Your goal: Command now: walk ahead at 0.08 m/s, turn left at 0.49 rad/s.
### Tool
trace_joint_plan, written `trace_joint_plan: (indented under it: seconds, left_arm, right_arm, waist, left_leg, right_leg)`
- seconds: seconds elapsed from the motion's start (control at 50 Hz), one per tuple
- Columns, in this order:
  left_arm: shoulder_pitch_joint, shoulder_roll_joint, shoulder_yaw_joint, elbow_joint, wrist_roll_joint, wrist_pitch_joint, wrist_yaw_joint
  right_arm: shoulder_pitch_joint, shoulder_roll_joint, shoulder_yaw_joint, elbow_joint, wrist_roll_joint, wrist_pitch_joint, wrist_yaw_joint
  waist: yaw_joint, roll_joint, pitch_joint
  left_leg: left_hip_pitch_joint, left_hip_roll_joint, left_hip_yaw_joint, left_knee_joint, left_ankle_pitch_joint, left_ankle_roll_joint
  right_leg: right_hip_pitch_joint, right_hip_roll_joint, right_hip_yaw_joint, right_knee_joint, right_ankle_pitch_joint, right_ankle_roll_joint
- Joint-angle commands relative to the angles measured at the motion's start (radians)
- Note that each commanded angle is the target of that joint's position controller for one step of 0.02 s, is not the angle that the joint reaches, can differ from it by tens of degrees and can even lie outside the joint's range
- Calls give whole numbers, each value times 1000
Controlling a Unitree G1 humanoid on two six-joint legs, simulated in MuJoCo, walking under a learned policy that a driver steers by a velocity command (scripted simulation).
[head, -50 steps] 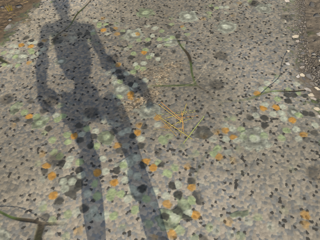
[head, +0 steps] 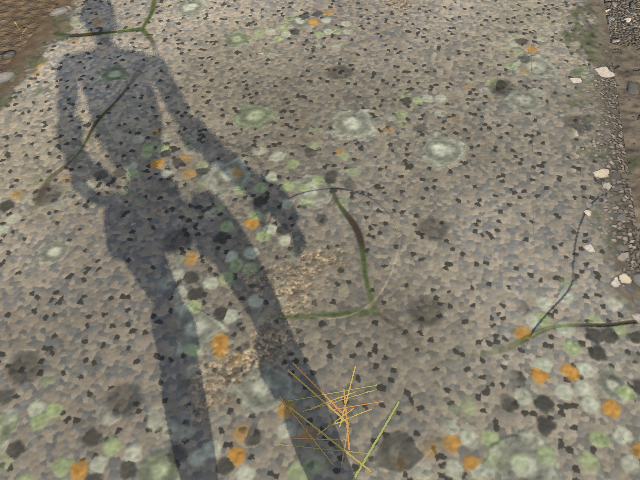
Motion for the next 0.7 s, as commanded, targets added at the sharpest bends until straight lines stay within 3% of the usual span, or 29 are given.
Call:
trace_joint_plan:
  seconds: [0.02, 0.12, 0.16, 0.18, 0.2, 0.22, 0.24, 0.26, 0.28, 0.3, 0.32, 0.36, 0.46, 0.58, 0.64, 0.66, 0.68, 0.7]
  left_arm:
    - [-54, 153, 45, -47, -4, -13, 15]
    - [-38, 205, 63, -12, -23, 8, 15]
    - [-49, 216, 67, 0, -42, 17, 12]
    - [-34, 203, 65, 13, -49, 22, 13]
    - [15, 168, 59, 37, -48, 28, 11]
    - [47, 107, 43, 25, -8, 31, 4]
    - [-50, 135, 51, -21, -3, 29, 15]
    - [-87, 167, 62, -23, -16, 31, 22]
    - [-63, 170, 68, -13, -27, 34, 26]
    - [-34, 169, 72, 14, -22, 37, 35]
    - [-21, 176, 76, 21, -14, 38, 39]
    - [-4, 161, 75, 25, -21, 31, 34]
    - [-47, 129, 58, 13, -30, 20, 23]
    - [-24, 154, 60, 13, -41, 3, -2]
    - [48, 159, 67, 30, -40, -10, -14]
    - [80, 187, 76, 39, -33, -11, -12]
    - [92, 253, 89, 31, -16, -4, -5]
    - [70, 299, 95, 32, 12, 3, -5]
  right_arm:
    - [73, -36, -11, -65, -8, 6, 5]
    - [8, -63, -14, -112, -5, 9, 38]
    - [29, -67, -20, -112, -6, 11, 48]
    - [51, -75, -27, -103, -10, 10, 48]
    - [77, -110, -40, -99, -16, 8, 42]
    - [83, -226, -65, -122, -16, 6, 21]
    - [58, -268, -66, -156, -45, -12, 26]
    - [44, -225, -56, -156, -55, -34, 34]
    - [-4, -201, -51, -156, -41, -49, 32]
    - [-51, -167, -43, -165, -22, -52, 28]
    - [-79, -148, -34, -172, -10, -50, 22]
    - [-73, -129, -24, -181, -14, -45, 11]
    - [-45, -155, -37, -189, -7, -32, -2]
    - [-77, -166, -44, -208, -5, -17, 13]
    - [-124, -157, -42, -220, 14, -8, 12]
    - [-116, -136, -37, -222, 16, -7, 8]
    - [-64, -80, -23, -219, 2, -7, 10]
    - [-57, -107, -34, -247, 8, -16, 11]
  waist:
    - [-11, -163, -145]
    - [8, -157, -153]
    - [-18, -148, -147]
    - [-26, -129, -147]
    - [-25, -46, -125]
    - [17, 261, -109]
    - [-29, 290, -96]
    - [-40, 177, -108]
    - [-6, 138, -100]
    - [14, 91, -113]
    - [25, 99, -118]
    - [34, 98, -157]
    - [3, 108, -155]
    - [-2, 138, -145]
    - [46, 128, -157]
    - [50, 94, -168]
    - [17, -103, -193]
    - [-6, -321, -126]
  left_leg:
    - [81, 46, -3, -98, 87, 8]
    - [172, 39, 41, -290, 113, 53]
    - [244, 17, 73, -436, 172, 87]
    - [306, -9, 82, -520, 224, 113]
    - [373, 5, 13, -633, 326, 154]
    - [481, 250, -329, -725, 644, 259]
    - [397, 358, -515, -781, 647, 430]
    - [383, 308, -447, -794, 567, 417]
    - [383, 254, -371, -782, 519, 358]
    - [394, 216, -331, -769, 484, 310]
    - [386, 200, -306, -760, 531, 295]
    - [397, 173, -284, -747, 609, 298]
    - [441, 152, -329, -727, 522, 304]
    - [378, 136, -457, -706, 515, 312]
    - [360, 88, -481, -648, 517, 263]
    - [292, 46, -453, -605, 407, 217]
    - [162, -57, -323, -410, 111, 157]
    - [-36, -188, -147, -224, -199, 98]
  right_leg:
    - [76, -264, 143, -194, 110, -209]
    - [130, -308, 108, -167, 94, -197]
    - [136, -301, 79, -108, 64, -154]
    - [114, -274, 48, -51, 7, -112]
    - [49, -220, -8, 71, -97, -38]
    - [-176, -77, -124, 385, -396, 79]
    - [-313, 38, 22, 591, -575, 106]
    - [-323, 17, 108, 687, -517, 90]
    - [-330, 3, 131, 695, -420, 76]
    - [-328, -7, 142, 683, -356, 76]
    - [-311, -3, 142, 689, -310, 85]
    - [-264, 18, 142, 693, -256, 99]
    - [-216, 38, 161, 424, -221, 123]
    - [-58, 69, 171, 221, -262, 105]
    - [84, 69, 153, -32, -113, 73]
    - [192, 5, 183, -102, -6, 47]
    - [311, -199, 362, -128, 98, -31]
    - [268, -360, 581, -153, 254, -207]
Velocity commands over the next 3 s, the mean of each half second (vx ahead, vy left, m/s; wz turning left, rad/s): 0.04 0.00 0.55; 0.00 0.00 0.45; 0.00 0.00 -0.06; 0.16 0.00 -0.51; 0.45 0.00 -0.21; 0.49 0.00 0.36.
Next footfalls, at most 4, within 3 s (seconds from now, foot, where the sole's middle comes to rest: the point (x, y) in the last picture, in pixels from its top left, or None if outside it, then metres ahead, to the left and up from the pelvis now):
0.20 left None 0.06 0.14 -0.77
0.68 right None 0.13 -0.08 -0.77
1.04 left None -0.01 0.15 -0.77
1.62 right None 0.11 -0.06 -0.77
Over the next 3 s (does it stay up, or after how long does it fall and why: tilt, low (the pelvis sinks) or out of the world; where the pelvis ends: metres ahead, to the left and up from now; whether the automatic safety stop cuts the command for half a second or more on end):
stays up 0.64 0.08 0.01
